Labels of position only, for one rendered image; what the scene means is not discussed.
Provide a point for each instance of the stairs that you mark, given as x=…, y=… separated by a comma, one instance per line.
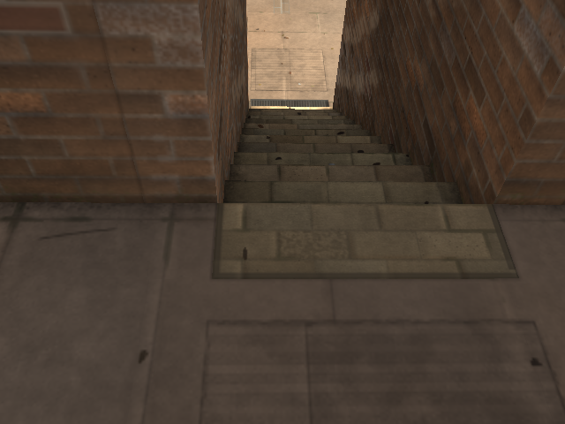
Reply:
x=315, y=155

